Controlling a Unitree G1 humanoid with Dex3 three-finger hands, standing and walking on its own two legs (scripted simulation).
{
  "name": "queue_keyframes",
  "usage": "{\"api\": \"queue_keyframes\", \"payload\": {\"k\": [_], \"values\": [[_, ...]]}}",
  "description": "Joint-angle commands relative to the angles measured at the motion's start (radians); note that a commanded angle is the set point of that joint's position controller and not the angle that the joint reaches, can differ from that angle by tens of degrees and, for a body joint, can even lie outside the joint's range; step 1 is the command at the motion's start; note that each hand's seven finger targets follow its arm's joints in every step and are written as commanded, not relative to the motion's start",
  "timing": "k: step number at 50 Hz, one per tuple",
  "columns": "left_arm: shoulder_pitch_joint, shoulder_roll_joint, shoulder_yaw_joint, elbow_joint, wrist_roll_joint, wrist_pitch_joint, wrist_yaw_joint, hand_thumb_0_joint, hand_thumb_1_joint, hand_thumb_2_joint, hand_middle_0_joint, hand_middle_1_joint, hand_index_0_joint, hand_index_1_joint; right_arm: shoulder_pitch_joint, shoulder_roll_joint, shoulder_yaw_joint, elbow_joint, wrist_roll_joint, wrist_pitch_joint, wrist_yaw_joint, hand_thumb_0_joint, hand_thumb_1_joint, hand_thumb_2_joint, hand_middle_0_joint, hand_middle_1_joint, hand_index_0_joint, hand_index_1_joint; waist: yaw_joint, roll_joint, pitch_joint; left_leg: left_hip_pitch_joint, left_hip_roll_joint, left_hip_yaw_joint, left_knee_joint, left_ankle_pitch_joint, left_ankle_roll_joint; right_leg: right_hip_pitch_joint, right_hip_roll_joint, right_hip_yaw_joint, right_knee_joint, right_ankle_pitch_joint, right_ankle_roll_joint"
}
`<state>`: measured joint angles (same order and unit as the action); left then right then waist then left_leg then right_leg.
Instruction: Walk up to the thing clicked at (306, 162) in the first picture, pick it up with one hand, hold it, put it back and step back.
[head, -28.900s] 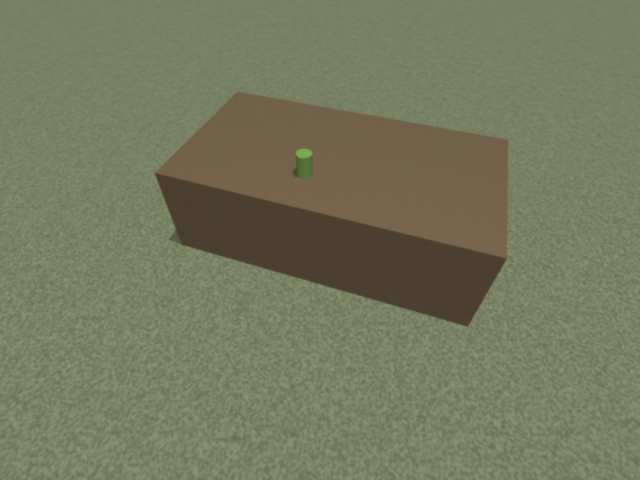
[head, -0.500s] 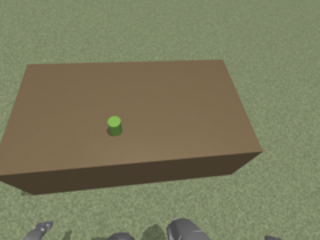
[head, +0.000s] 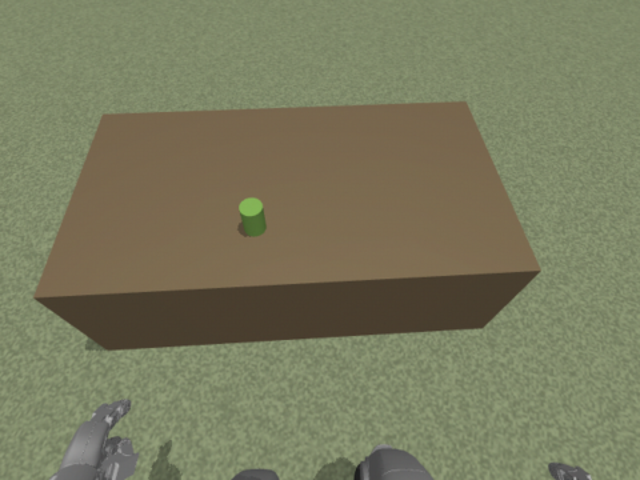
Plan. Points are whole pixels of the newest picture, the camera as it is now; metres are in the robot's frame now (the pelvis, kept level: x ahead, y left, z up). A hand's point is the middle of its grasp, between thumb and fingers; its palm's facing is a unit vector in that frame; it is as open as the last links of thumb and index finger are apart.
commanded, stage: step back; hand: left
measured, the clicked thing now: (253, 217) +0.70 +0.17 -0.32
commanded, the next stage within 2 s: none
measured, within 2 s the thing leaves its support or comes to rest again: neither
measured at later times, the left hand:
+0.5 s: hand out of the picture -0.05 +0.22 -0.13, palm faces -0.07 -0.91 -0.41, open 7.4 cm
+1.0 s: hand out of the picture -0.19 +0.22 -0.14, palm faces -0.01 -0.92 -0.39, open 7.4 cm
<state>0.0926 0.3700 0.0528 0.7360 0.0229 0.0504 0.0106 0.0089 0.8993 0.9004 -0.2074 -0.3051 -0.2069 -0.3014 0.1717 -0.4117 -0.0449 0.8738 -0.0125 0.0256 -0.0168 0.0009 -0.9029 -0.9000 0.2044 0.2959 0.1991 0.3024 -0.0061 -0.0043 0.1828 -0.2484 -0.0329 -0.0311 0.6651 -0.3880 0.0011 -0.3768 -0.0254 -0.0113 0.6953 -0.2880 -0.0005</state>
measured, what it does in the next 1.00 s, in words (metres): walks backwards: right foot, then left foot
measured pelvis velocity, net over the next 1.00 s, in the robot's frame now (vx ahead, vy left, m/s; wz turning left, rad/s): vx -0.30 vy -0.05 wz -0.02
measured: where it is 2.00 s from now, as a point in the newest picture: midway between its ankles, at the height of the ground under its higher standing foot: outside the picture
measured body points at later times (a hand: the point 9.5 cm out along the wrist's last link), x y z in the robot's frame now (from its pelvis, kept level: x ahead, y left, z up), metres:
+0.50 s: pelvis -0.14 -0.05 +0.01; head -0.09 -0.07 +0.45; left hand -0.05 +0.26 -0.10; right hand -0.03 -0.37 -0.11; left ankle -0.09 +0.10 -0.66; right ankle -0.14 -0.17 -0.72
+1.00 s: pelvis -0.30 -0.05 +0.01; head -0.24 -0.04 +0.46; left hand -0.19 +0.27 -0.11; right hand -0.19 -0.36 -0.10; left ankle -0.24 +0.07 -0.72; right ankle -0.34 -0.18 -0.65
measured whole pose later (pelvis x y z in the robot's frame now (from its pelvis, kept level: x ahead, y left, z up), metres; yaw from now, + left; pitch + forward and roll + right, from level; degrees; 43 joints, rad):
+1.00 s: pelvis -0.30 -0.05 +0.01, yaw -1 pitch -2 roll -1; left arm 0.15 0.39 0.07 0.84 0.01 0.06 0.02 0.01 0.90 0.90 -0.21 -0.30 -0.20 -0.30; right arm 0.14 -0.37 -0.04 0.85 -0.04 0.04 0.00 0.00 -0.90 -0.90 0.21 0.30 0.20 0.30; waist 0.01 -0.02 0.17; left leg -0.33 0.02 0.00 0.59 -0.23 0.02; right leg -0.38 0.07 0.10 1.07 -0.54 0.02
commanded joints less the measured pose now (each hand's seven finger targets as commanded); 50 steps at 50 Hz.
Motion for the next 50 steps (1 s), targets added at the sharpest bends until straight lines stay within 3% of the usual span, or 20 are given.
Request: {"api": "queue_keyframes", "payload": {"k": [1, 2, 5, 11, 17, 18, 19, 20, 21, 22, 25, 31, 34, 36, 37, 38, 39, 41, 43, 50], "values": [[-0.010, 0.192, 0.062, -0.089, -0.014, -0.006, 0.009, 0.000, 0.900, 0.900, -0.200, -0.300, -0.200, -0.300, 0.025, -0.346, -0.099, -0.073, -0.020, -0.030, 0.001, 0.000, -0.900, -0.900, 0.200, 0.300, 0.200, 0.300, -0.016, 0.254, -0.226, 0.042, 0.390, -0.457, -0.341, 0.429, 0.214, -0.066, 0.116, 0.038, 0.202, -0.222, -0.023], [-0.077, 0.226, 0.084, -0.081, 0.007, -0.005, 0.021, 0.000, 0.900, 0.900, -0.200, -0.300, -0.200, -0.300, 0.026, -0.368, -0.107, -0.081, -0.026, -0.034, 0.001, 0.000, -0.900, -0.900, 0.200, 0.300, 0.200, 0.300, -0.069, 0.237, -0.188, -0.066, 0.470, -0.578, -0.368, 0.461, 0.313, -0.045, 0.117, 0.167, 0.421, -0.387, -0.008], [0.066, 0.210, 0.086, -0.009, -0.018, 0.001, 0.019, 0.000, 0.900, 0.900, -0.200, -0.300, -0.200, -0.300, -0.084, -0.242, -0.073, -0.093, -0.021, -0.037, -0.015, 0.000, -0.900, -0.900, 0.200, 0.300, 0.200, 0.300, 0.048, 0.089, -0.175, 0.036, 0.313, -0.256, -0.254, 0.601, 0.226, -0.134, 0.136, 0.238, 0.604, -0.249, -0.017], [0.070, 0.190, 0.081, -0.026, 0.000, -0.011, 0.008, 0.000, 0.900, 0.900, -0.200, -0.300, -0.200, -0.300, 0.011, -0.224, -0.083, -0.102, -0.015, -0.030, -0.019, 0.000, -0.900, -0.900, 0.200, 0.300, 0.200, 0.300, -0.022, 0.159, -0.220, 0.227, 0.296, -0.186, -0.179, 0.656, 0.255, -0.150, 0.102, 0.174, 0.381, -0.244, 0.043], [0.182, 0.179, 0.079, 0.052, 0.003, -0.027, -0.003, 0.000, 0.900, 0.900, -0.200, -0.300, -0.200, -0.300, -0.046, -0.263, -0.083, -0.133, -0.012, -0.004, -0.006, 0.000, -0.900, -0.900, 0.200, 0.300, 0.200, 0.300, 0.018, 0.216, -0.284, 0.081, 0.261, -0.147, -0.098, 0.495, 0.188, 0.148, 0.057, 0.015, -0.157, -0.049, 0.008], [0.230, 0.184, 0.082, 0.081, 0.007, -0.030, -0.001, 0.000, 0.900, 0.900, -0.200, -0.300, -0.200, -0.300, -0.070, -0.256, -0.079, -0.137, -0.004, 0.004, -0.004, 0.000, -0.900, -0.900, 0.200, 0.300, 0.200, 0.300, 0.045, 0.202, -0.293, 0.019, 0.245, -0.141, -0.063, 0.449, 0.156, 0.229, 0.056, -0.002, -0.263, 0.045, -0.009], [0.229, 0.232, 0.093, 0.078, 0.020, -0.036, 0.000, 0.000, 0.900, 0.900, -0.200, -0.300, -0.200, -0.300, -0.072, -0.216, -0.068, -0.144, 0.004, 0.007, -0.001, 0.000, -0.900, -0.900, 0.200, 0.300, 0.200, 0.300, 0.050, 0.118, -0.263, -0.113, 0.172, -0.140, -0.009, 0.296, 0.095, 0.269, -0.003, 0.123, -0.265, 0.061, -0.036], [0.200, 0.334, 0.119, 0.056, 0.020, -0.036, -0.004, 0.000, 0.900, 0.900, -0.200, -0.300, -0.200, -0.300, -0.104, -0.155, -0.057, -0.169, 0.014, 0.004, -0.004, 0.000, -0.900, -0.900, 0.200, 0.300, 0.200, 0.300, 0.062, -0.156, -0.207, -0.298, -0.030, -0.077, 0.168, -0.009, 0.022, 0.232, -0.205, 0.423, -0.335, 0.083, -0.140], [0.114, 0.415, 0.131, 0.020, 0.023, -0.033, -0.002, 0.000, 0.900, 0.900, -0.200, -0.300, -0.200, -0.300, -0.109, -0.171, -0.066, -0.157, 0.009, 0.011, -0.025, 0.000, -0.900, -0.900, 0.200, 0.300, 0.200, 0.300, 0.084, -0.297, -0.162, -0.248, -0.055, -0.079, 0.437, -0.258, -0.004, 0.002, -0.396, 0.603, -0.408, 0.109, -0.301], [0.062, 0.371, 0.118, -0.006, 0.019, -0.041, 0.003, 0.000, 0.900, 0.900, -0.200, -0.300, -0.200, -0.300, -0.094, -0.204, -0.074, -0.141, 0.013, 0.014, -0.024, 0.000, -0.900, -0.900, 0.200, 0.300, 0.200, 0.300, 0.047, -0.221, -0.129, -0.227, -0.034, -0.172, 0.556, -0.228, -0.001, -0.053, -0.396, 0.578, -0.407, 0.145, -0.302], [-0.042, 0.262, 0.092, -0.022, 0.018, -0.040, 0.016, 0.000, 0.900, 0.900, -0.200, -0.300, -0.200, -0.300, 0.007, -0.191, -0.060, -0.088, 0.023, -0.001, -0.022, 0.000, -0.900, -0.900, 0.200, 0.300, 0.200, 0.300, -0.016, -0.138, -0.129, -0.242, -0.076, -0.130, 0.551, -0.104, -0.008, 0.060, -0.203, 0.239, -0.237, 0.381, -0.193], [0.081, 0.260, 0.088, -0.020, 0.017, -0.029, 0.032, 0.000, 0.900, 0.900, -0.200, -0.300, -0.200, -0.300, -0.026, -0.168, -0.051, -0.106, -0.004, -0.005, -0.020, 0.000, -0.900, -0.900, 0.200, 0.300, 0.200, 0.300, 0.074, -0.191, -0.189, -0.240, -0.028, -0.049, 0.259, -0.161, -0.026, 0.288, -0.245, 0.252, -0.178, 0.534, -0.218], [0.049, 0.266, 0.083, -0.029, 0.004, -0.021, 0.028, 0.000, 0.900, 0.900, -0.200, -0.300, -0.200, -0.300, 0.052, -0.165, -0.058, -0.074, -0.008, -0.007, -0.013, 0.000, -0.900, -0.900, 0.200, 0.300, 0.200, 0.300, 0.042, -0.205, -0.252, -0.130, -0.010, 0.008, 0.046, -0.097, -0.008, 0.294, -0.236, 0.247, -0.133, 0.508, -0.199], [0.013, 0.264, 0.073, -0.041, -0.006, -0.010, 0.022, 0.000, 0.900, 0.900, -0.200, -0.300, -0.200, -0.300, 0.122, -0.170, -0.068, -0.038, -0.011, -0.011, -0.010, 0.000, -0.900, -0.900, 0.200, 0.300, 0.200, 0.300, -0.006, -0.164, -0.286, 0.020, -0.006, 0.042, -0.220, 0.128, 0.016, 0.230, -0.199, 0.210, -0.057, 0.410, -0.143], [0.020, 0.234, 0.059, -0.045, -0.007, -0.006, 0.020, 0.000, 0.900, 0.900, -0.200, -0.300, -0.200, -0.300, 0.105, -0.206, -0.081, -0.045, -0.024, -0.013, -0.009, 0.000, -0.900, -0.900, 0.200, 0.300, 0.200, 0.300, -0.003, -0.069, -0.273, 0.084, 0.094, -0.116, -0.245, 0.233, 0.057, 0.090, -0.141, 0.175, 0.007, 0.249, -0.086], [0.017, 0.194, 0.048, -0.055, -0.010, -0.009, 0.020, 0.000, 0.900, 0.900, -0.200, -0.300, -0.200, -0.300, 0.062, -0.299, -0.097, -0.063, -0.031, -0.011, -0.001, 0.000, -0.900, -0.900, 0.200, 0.300, 0.200, 0.300, -0.001, 0.169, -0.251, 0.129, 0.305, -0.396, -0.293, 0.348, 0.174, -0.112, 0.025, 0.055, 0.174, -0.075, -0.027], [-0.063, 0.231, 0.073, -0.058, -0.006, -0.007, 0.037, 0.000, 0.900, 0.900, -0.200, -0.300, -0.200, -0.300, 0.039, -0.365, -0.107, -0.082, -0.027, -0.009, 0.007, 0.000, -0.900, -0.900, 0.200, 0.300, 0.200, 0.300, -0.053, 0.240, -0.225, -0.053, 0.448, -0.531, -0.347, 0.447, 0.308, -0.061, 0.086, 0.093, 0.399, -0.399, -0.008], [-0.014, 0.223, 0.076, -0.016, -0.013, -0.001, 0.036, 0.000, 0.900, 0.900, -0.200, -0.300, -0.200, -0.300, -0.041, -0.275, -0.084, -0.082, -0.030, -0.017, -0.003, 0.000, -0.900, -0.900, 0.200, 0.300, 0.200, 0.300, 0.006, 0.075, -0.189, -0.037, 0.356, -0.346, -0.282, 0.573, 0.266, -0.094, 0.121, 0.222, 0.579, -0.328, -0.022], [0.070, 0.222, 0.078, 0.025, -0.019, -0.001, 0.032, 0.000, 0.900, 0.900, -0.200, -0.300, -0.200, -0.300, -0.093, -0.231, -0.068, -0.094, -0.029, -0.015, -0.009, 0.000, -0.900, -0.900, 0.200, 0.300, 0.200, 0.300, 0.053, 0.108, -0.150, -0.042, 0.288, -0.221, -0.243, 0.575, 0.221, -0.104, 0.120, 0.199, 0.615, -0.249, -0.015], [0.085, 0.194, 0.060, 0.037, -0.003, -0.026, 0.016, 0.000, 0.900, 0.900, -0.200, -0.300, -0.200, -0.300, -0.032, -0.231, -0.075, -0.101, -0.028, 0.004, -0.004, 0.000, -0.900, -0.900, 0.200, 0.300, 0.200, 0.300, -0.002, 0.202, -0.243, 0.158, 0.289, -0.194, -0.171, 0.569, 0.227, 0.006, 0.035, 0.070, 0.088, -0.231, 0.024]]}}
